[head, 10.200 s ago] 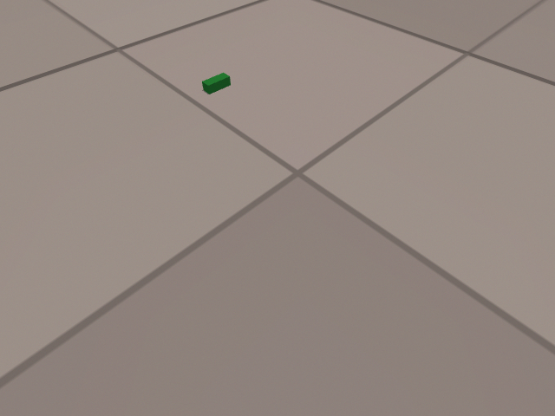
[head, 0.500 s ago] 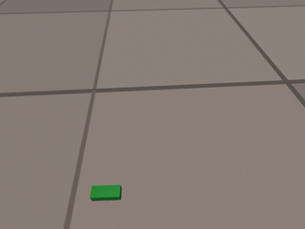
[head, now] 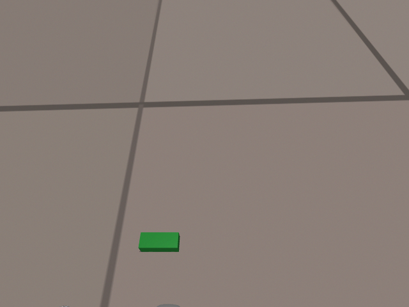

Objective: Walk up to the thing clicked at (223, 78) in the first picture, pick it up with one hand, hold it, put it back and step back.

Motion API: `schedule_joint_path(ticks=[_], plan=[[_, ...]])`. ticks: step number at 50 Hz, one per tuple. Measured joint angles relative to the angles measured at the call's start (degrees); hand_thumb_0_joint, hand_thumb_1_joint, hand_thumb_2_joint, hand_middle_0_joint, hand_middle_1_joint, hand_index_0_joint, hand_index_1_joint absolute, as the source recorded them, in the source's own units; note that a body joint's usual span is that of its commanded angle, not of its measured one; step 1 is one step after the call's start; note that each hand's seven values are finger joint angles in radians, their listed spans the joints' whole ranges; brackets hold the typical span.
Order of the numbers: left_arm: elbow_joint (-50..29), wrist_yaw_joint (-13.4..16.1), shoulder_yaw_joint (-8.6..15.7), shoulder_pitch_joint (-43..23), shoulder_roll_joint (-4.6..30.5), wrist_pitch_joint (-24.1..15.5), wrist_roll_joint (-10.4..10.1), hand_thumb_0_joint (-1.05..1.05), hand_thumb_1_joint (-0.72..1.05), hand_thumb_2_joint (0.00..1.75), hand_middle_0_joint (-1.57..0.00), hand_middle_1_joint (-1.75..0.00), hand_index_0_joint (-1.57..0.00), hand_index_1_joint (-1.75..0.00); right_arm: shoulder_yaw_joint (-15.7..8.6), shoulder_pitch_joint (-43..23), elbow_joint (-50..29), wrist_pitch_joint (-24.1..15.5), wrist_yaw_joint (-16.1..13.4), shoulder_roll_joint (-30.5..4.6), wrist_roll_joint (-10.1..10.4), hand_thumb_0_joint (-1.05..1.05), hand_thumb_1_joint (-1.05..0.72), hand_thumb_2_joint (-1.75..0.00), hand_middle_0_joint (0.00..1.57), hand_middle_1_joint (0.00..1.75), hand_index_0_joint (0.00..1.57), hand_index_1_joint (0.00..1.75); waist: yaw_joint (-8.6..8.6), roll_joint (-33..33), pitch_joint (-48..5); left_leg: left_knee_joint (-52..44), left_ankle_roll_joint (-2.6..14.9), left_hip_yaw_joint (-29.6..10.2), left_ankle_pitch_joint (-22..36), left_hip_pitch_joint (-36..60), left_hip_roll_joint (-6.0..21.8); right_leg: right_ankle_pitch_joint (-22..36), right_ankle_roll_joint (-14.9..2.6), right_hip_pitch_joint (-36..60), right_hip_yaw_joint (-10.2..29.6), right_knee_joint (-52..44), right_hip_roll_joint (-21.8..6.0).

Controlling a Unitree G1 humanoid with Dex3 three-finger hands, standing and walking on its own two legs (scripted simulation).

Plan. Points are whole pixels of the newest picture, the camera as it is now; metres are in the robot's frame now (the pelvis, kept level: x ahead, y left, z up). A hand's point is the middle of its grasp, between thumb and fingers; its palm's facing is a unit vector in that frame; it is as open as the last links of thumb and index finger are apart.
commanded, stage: walk up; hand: left
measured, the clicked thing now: (159, 242) +0.45 +0.25 -0.74
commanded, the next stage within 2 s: stand in 1.40 s
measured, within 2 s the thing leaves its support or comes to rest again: neither
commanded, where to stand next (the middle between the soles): +0.06 +0.03 m, yaw -2 degrees
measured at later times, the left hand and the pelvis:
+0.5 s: hand out of the picture +0.13 +0.28 -0.14, palm faces -0.04 -0.95 -0.32, open 7.4 cm; pelvis +0.03 +0.04 +0.01, yaw -3 degrees
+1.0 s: hand out of the picture +0.13 +0.27 -0.14, palm faces -0.07 -0.94 -0.33, open 7.4 cm; pelvis +0.03 +0.03 +0.02, yaw -4 degrees
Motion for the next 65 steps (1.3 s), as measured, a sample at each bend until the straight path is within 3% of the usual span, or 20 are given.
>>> schedule_joint_path(ticks=[1, 2, 5, 7, 11, 13, 14, 19, 30, 65], plan=[[-0.2, -0.2, 0.0, -0.2, 0.6, 0.4, -0.3, 0.00, 0.90, 0.90, -0.20, -0.30, -0.20, -0.30, -0.2, 0.2, 0.2, -0.5, -0.2, 0.3, 0.0, 0.00, -0.91, -0.90, 0.20, 0.30, 0.20, 0.30, 0.06, -1.0, 0.5, -2.8, -0.82, 0.7, 6.5, 0.9, -0.6, -1.4, 0.27, -0.9, 0.5, 2.6, -1.2], [-0.4, -0.3, 0.1, -0.3, 1.3, 0.9, -0.7, 0.00, 0.90, 0.90, -0.20, -0.30, -0.20, -0.30, -0.3, 0.2, 0.5, -0.8, -0.5, 1.1, -0.2, 0.00, -0.91, -0.90, 0.20, 0.30, 0.20, 0.30, 0.49, -2.5, 1.1, -3.1, -1.23, 1.8, 8.5, 1.5, -1.8, -3.0, -0.74, -1.9, 2.0, 5.4, -2.2], [0.3, -0.3, 0.0, -0.1, 2.2, 2.1, -1.7, 0.01, 0.90, 0.90, -0.20, -0.30, -0.20, -0.30, 0.8, 0.9, 0.8, -1.2, -0.8, 3.2, 0.2, 0.00, -0.91, -0.90, 0.20, 0.30, 0.20, 0.30, -0.02, -3.9, 0.3, -3.5, -0.55, 2.3, 7.7, 2.0, -2.7, -13.9, -2.61, -4.4, 5.2, 13.8, 0.5], [0.6, -0.4, -0.2, 0.2, 2.4, 2.1, -2.2, 0.01, 0.90, 0.90, -0.20, -0.30, -0.20, -0.30, 1.7, 1.1, 0.7, -1.6, -1.1, 4.5, 0.3, 0.01, -0.91, -0.90, 0.20, 0.30, 0.20, 0.30, -0.07, -4.3, 0.0, -4.8, -0.17, 2.8, 7.9, 2.8, -2.8, -15.5, -3.09, -4.9, 5.5, 16.2, 2.3], [1.7, -0.7, -0.8, 0.4, 1.5, 1.5, -2.5, 0.01, 0.90, 0.90, -0.20, -0.30, -0.20, -0.30, 2.9, 0.2, 0.4, -2.8, -1.7, 5.6, 1.1, 0.01, -0.91, -0.90, 0.20, 0.30, 0.20, 0.30, -0.07, -4.0, 0.3, -5.1, 0.35, 4.0, 7.3, 4.1, -3.0, -12.1, -3.08, -1.4, 2.9, 8.6, 3.4], [2.4, -0.7, -1.0, 0.0, 0.5, 1.4, -2.3, 0.01, 0.90, 0.90, -0.20, -0.30, -0.20, -0.30, 3.3, -0.6, 0.3, -3.0, -2.0, 5.6, 2.0, 0.01, -0.91, -0.90, 0.20, 0.30, 0.20, 0.30, -0.05, -3.5, 0.9, -4.2, 0.36, 4.6, 6.5, 4.6, -3.2, -2.1, -3.00, 1.3, 2.7, 2.5, 3.6], [2.9, -0.8, -1.2, -0.4, -0.2, 1.5, -2.2, 0.01, 0.90, 0.90, -0.20, -0.30, -0.20, -0.30, 3.4, -1.2, 0.5, -3.0, -2.2, 5.5, 2.4, 0.01, -0.91, -0.90, 0.20, 0.30, 0.20, 0.30, -0.24, -2.7, 1.3, -4.1, 0.32, 4.4, 6.3, 5.2, -2.9, -0.8, -2.52, 2.2, 2.5, 1.7, 3.8], [3.6, -1.9, -2.4, -1.7, -2.1, 2.1, -2.4, 0.01, 0.90, 0.90, -0.20, -0.30, -0.20, -0.30, 4.1, -2.4, 2.1, -3.6, -2.8, 6.1, 2.6, 0.01, -0.91, -0.90, 0.20, 0.30, 0.20, 0.30, -0.13, -2.4, -0.4, -10.2, 0.49, 5.0, 8.7, 8.6, -3.8, -1.4, -1.55, 4.1, 3.1, -1.1, 2.9], [4.7, -2.0, -2.4, -5.3, -3.0, 1.4, -2.5, 0.00, 0.90, 0.90, -0.20, -0.30, -0.20, -0.30, 4.0, -5.1, 4.8, -4.6, -3.2, 4.5, 2.4, 0.01, -0.91, -0.90, 0.20, 0.30, 0.20, 0.30, -0.40, -2.8, -2.3, -16.7, 0.08, 5.7, 11.5, 11.9, -3.4, 1.1, -1.82, 6.7, 3.7, -6.7, 3.3], [6.7, -2.1, -1.8, -4.1, -2.9, 1.8, -2.1, 0.00, 0.90, 0.90, -0.20, -0.30, -0.20, -0.30, 3.9, -2.7, 7.3, -4.5, -3.2, 4.6, 2.1, 0.01, -0.91, -0.90, 0.20, 0.30, 0.20, 0.30, -1.03, -2.4, -2.7, -18.2, -0.87, 6.4, 12.4, 12.5, -2.1, 2.2, -2.79, 6.7, 4.4, -8.0, 4.7]])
